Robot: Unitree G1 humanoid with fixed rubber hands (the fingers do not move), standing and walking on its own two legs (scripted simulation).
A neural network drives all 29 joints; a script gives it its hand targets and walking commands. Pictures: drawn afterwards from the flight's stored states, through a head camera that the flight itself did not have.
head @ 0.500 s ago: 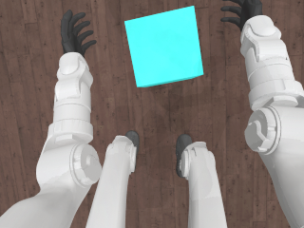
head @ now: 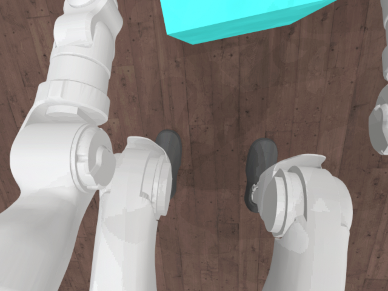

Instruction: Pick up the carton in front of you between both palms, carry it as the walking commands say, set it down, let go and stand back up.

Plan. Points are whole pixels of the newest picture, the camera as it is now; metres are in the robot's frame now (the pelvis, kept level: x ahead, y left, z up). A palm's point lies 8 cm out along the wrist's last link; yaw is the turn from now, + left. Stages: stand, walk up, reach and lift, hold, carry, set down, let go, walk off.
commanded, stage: reach and lift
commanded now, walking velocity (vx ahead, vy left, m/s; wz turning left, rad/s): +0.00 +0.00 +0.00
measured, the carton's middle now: out of the picture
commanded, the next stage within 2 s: none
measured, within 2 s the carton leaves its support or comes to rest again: leaves its support in 0.82 s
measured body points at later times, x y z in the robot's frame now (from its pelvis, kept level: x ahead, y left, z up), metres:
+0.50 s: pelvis +0.00 +0.00 -0.02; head +0.39 -0.03 +0.20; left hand +0.56 +0.14 -0.21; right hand +0.61 -0.19 -0.20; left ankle +0.12 +0.13 -0.36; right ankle +0.11 -0.12 -0.36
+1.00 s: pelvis +0.01 +0.00 -0.02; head +0.38 -0.05 +0.22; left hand +0.58 +0.14 -0.16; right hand +0.60 -0.16 -0.19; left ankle +0.12 +0.14 -0.36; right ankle +0.11 -0.12 -0.36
